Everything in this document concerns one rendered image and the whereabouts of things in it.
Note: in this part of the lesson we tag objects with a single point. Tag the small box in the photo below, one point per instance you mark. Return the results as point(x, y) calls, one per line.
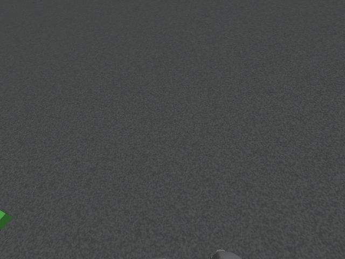
point(4, 219)

